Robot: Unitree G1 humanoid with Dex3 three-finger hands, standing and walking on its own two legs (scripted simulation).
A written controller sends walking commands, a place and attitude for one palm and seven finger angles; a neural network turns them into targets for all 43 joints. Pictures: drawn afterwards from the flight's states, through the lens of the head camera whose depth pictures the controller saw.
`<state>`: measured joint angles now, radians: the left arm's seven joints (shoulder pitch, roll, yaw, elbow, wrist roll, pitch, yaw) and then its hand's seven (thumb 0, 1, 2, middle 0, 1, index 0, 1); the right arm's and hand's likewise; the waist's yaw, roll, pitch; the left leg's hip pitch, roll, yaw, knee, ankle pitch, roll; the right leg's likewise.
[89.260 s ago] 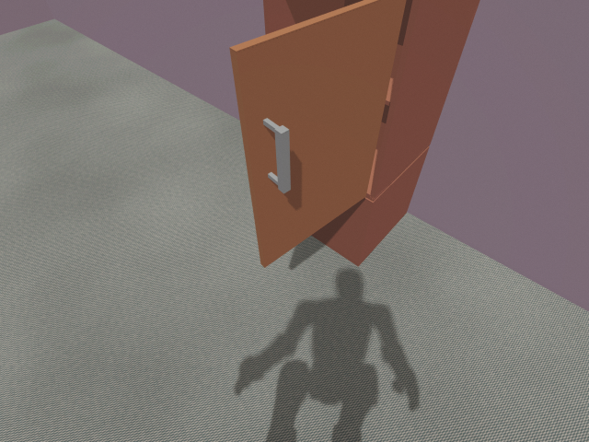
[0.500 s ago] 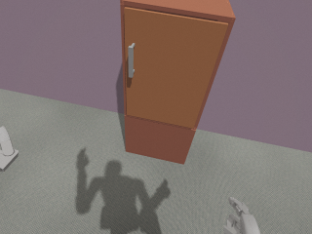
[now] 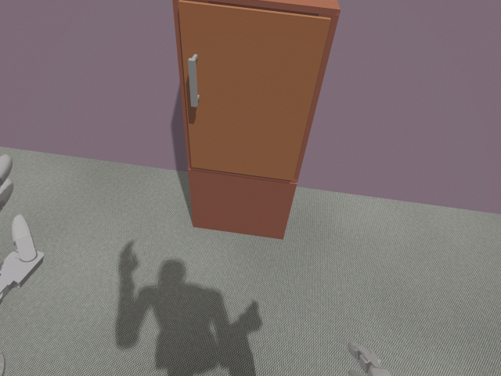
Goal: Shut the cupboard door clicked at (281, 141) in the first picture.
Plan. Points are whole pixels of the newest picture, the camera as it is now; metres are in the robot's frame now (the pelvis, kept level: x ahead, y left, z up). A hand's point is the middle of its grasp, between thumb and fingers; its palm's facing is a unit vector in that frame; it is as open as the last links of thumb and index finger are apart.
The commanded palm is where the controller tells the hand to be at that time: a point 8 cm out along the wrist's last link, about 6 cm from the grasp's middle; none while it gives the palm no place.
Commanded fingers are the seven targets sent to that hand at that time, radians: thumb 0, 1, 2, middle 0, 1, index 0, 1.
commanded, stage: stop stepping back and stand still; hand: left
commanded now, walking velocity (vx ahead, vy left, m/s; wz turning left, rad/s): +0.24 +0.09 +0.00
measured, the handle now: (194, 81) +0.94 +0.17 +0.04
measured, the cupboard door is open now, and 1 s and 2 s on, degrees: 0 0 0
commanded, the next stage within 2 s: let the arm hang, fingers relaxed in 1.48 s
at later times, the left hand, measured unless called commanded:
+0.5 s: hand (26, 254) +0.22 +0.27 +0.17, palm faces +0.45 -0.81 -0.38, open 7.5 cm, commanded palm +0.16 +0.32 +0.18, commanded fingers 0.00 0.90 0.90 -0.20 -0.30 -0.20 -0.30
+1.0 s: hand out of the picture +0.23 +0.30 +0.17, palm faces +0.41 -0.80 -0.44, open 7.5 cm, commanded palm +0.16 +0.34 +0.18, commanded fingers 0.00 0.90 0.90 -0.20 -0.30 -0.20 -0.30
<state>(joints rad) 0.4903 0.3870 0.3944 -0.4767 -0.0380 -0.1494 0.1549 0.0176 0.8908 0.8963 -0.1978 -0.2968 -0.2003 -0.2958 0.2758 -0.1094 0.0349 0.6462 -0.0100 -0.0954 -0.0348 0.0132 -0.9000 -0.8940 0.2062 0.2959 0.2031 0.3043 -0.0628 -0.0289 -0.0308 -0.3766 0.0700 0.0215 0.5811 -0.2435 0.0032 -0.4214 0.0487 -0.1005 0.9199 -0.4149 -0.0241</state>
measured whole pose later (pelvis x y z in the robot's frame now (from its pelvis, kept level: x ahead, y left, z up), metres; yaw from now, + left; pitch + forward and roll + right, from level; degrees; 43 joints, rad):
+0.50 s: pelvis +0.02 +0.01 +0.00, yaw +2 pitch -1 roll +1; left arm 0.51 0.39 0.37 -0.53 -0.03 -0.20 0.18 0.02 0.88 0.90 -0.21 -0.30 -0.21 -0.30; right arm 0.21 -0.22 -0.03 0.63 0.00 -0.10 -0.09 0.01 -0.90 -0.89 0.20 0.30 0.20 0.30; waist 0.01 -0.08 0.02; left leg -0.27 0.03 0.09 0.55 -0.27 0.00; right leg -0.21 -0.02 -0.09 0.60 -0.36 -0.03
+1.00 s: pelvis +0.03 +0.04 +0.01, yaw +1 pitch +1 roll -1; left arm 0.57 0.44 0.42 -0.55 -0.06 -0.17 0.17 0.02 0.88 0.89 -0.21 -0.30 -0.21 -0.30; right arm 0.23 -0.18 0.02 0.60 0.01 -0.05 -0.07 0.01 -0.90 -0.89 0.21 0.30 0.20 0.30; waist -0.02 -0.03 -0.01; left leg -0.28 0.03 0.11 0.53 -0.27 0.03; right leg -0.17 -0.01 -0.06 0.47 -0.31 0.01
